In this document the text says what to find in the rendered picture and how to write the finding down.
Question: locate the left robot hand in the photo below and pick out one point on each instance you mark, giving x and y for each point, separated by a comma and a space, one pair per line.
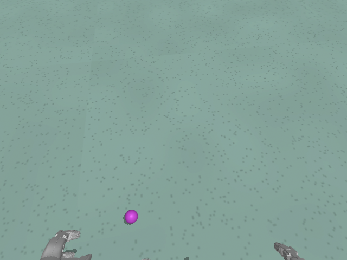
56, 246

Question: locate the right robot hand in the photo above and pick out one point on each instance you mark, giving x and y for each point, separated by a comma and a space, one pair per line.
287, 252

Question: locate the ball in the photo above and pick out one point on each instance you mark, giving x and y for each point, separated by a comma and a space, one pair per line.
131, 216

